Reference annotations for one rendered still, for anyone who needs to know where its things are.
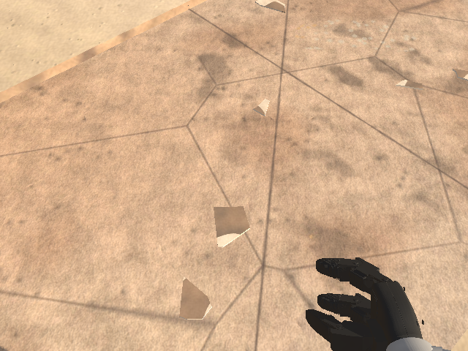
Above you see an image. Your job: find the right robot hand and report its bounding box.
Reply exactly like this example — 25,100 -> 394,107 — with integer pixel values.
306,257 -> 424,351

